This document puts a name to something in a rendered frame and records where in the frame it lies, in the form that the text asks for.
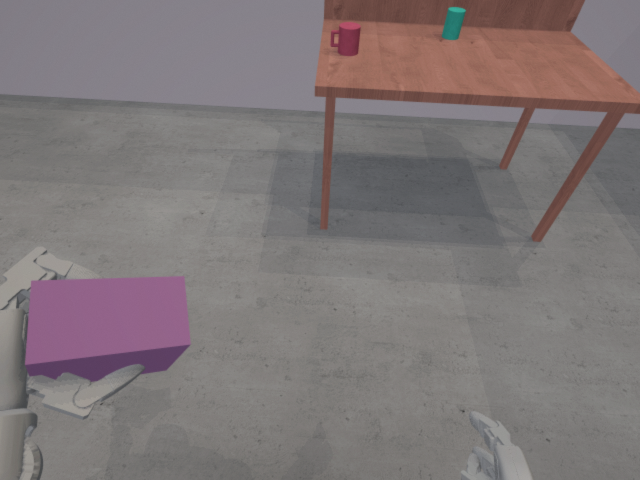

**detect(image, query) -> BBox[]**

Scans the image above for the sponge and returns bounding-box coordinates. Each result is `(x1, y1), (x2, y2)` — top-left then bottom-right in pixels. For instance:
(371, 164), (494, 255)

(25, 276), (191, 382)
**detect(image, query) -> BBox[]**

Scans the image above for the robot right hand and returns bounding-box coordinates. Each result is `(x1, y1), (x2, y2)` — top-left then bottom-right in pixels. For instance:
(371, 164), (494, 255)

(461, 411), (535, 480)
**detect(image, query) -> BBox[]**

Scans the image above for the table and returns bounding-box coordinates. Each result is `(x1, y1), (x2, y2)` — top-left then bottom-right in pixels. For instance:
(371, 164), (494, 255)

(315, 0), (640, 242)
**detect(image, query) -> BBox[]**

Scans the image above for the robot left hand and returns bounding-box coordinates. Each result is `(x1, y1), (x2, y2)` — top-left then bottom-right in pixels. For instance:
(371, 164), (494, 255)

(0, 247), (145, 420)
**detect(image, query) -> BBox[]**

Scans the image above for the robot left forearm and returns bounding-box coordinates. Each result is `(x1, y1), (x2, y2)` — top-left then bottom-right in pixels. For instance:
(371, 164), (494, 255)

(0, 408), (43, 480)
